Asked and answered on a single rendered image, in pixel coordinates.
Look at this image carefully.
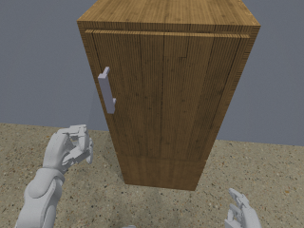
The right robot hand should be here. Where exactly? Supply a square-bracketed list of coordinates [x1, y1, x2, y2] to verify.
[224, 188, 262, 228]

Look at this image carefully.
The handle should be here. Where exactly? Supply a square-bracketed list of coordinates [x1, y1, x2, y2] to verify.
[98, 66, 117, 114]

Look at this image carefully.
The left robot hand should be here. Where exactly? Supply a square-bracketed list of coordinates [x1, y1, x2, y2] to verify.
[42, 124, 94, 175]

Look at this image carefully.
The cupboard door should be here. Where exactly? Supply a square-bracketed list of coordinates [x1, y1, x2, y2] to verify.
[85, 29, 250, 162]

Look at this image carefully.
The robot left forearm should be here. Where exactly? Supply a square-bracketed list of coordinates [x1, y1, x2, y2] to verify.
[14, 167, 66, 228]

